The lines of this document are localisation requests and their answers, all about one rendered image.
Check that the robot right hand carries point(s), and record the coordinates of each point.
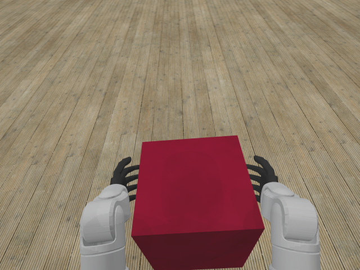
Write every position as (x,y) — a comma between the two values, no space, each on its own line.
(267,174)

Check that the robot left hand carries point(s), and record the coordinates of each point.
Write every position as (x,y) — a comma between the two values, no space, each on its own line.
(119,176)

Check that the carton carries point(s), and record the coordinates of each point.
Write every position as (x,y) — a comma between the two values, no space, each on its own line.
(195,206)

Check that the robot right forearm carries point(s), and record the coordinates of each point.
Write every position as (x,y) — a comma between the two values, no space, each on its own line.
(295,234)

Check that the robot left forearm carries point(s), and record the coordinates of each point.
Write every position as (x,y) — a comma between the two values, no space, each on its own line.
(102,230)

